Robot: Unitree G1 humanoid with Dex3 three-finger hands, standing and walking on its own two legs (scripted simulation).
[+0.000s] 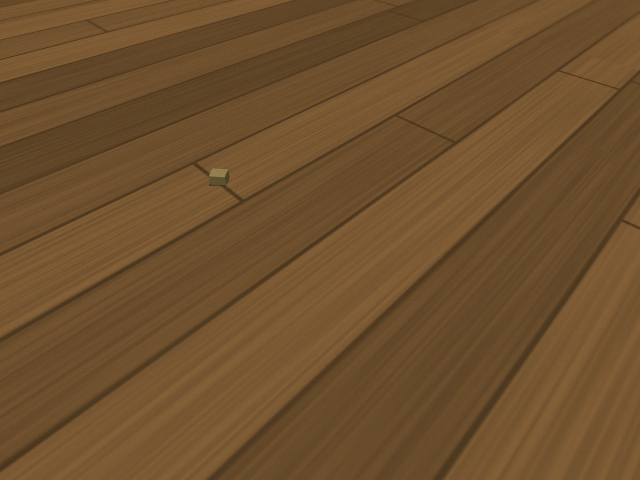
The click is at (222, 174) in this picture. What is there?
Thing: small box
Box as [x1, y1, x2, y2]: [209, 168, 229, 185]
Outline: 212,168 209,174 210,183 226,185 229,177 227,169
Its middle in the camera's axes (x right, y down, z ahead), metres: -0.52 -0.32 +1.99
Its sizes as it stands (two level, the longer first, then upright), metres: 0.082 0.067 0.053
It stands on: the floor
